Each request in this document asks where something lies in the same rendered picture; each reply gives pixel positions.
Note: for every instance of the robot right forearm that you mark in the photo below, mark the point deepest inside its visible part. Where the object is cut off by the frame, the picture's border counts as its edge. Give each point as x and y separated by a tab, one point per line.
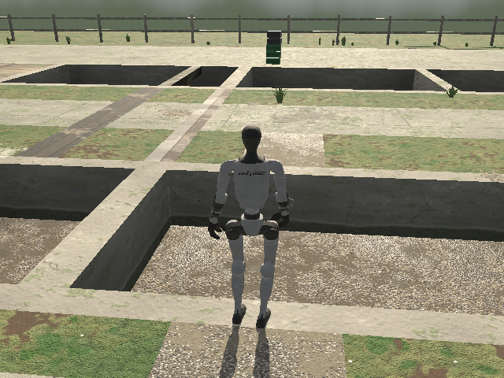
283	207

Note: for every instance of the right robot shin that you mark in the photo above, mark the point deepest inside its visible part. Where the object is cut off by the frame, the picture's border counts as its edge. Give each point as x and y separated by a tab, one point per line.
265	291

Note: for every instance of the robot right upper arm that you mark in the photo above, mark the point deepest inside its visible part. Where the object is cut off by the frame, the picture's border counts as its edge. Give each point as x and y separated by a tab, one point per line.
279	179

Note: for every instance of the robot left forearm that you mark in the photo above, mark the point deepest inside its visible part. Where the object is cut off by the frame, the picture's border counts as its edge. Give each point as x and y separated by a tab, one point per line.
216	211

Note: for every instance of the right robot hand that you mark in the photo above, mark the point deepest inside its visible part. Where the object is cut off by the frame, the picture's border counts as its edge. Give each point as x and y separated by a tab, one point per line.
278	216

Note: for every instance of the robot left upper arm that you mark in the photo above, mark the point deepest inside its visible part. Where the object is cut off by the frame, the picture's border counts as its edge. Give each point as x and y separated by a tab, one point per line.
223	179

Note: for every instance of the left robot hand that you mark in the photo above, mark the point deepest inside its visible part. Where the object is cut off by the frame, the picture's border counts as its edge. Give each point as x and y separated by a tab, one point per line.
216	227

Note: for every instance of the robot left thigh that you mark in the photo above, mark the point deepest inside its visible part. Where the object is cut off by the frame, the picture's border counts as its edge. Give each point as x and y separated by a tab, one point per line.
233	232

